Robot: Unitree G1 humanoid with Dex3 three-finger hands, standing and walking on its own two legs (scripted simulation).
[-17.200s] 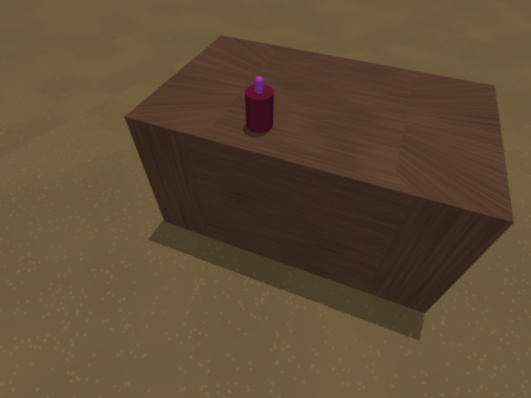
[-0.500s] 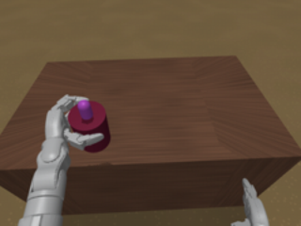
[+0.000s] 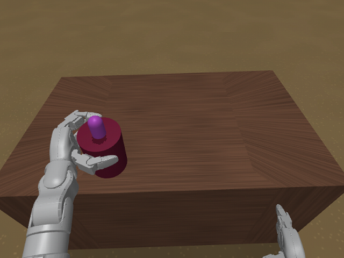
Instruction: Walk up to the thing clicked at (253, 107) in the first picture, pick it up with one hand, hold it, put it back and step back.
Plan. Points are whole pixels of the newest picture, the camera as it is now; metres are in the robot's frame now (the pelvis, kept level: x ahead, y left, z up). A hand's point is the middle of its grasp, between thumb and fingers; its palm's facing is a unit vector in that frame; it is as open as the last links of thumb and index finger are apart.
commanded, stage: hold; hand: left
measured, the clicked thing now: (102, 143) +0.35 +0.15 +0.13
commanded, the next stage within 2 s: none
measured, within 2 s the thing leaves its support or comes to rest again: neither
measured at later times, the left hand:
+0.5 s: hand (91, 140) +0.33 +0.16 +0.16, palm faces +0.12 -0.99 -0.05, open 11.9 cm
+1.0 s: hand (88, 145) +0.32 +0.17 +0.15, palm faces +0.13 -0.99 -0.06, open 11.9 cm
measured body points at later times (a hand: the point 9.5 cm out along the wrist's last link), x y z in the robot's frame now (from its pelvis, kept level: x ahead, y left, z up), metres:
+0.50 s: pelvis +0.00 +0.00 +0.01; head -0.02 -0.02 +0.45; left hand +0.32 +0.22 +0.16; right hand +0.17 -0.25 -0.06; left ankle +0.03 +0.14 -0.72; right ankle +0.02 -0.16 -0.72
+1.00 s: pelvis +0.00 +0.00 +0.01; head -0.01 -0.02 +0.46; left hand +0.31 +0.22 +0.15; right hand +0.17 -0.26 -0.06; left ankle +0.03 +0.14 -0.72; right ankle +0.02 -0.16 -0.72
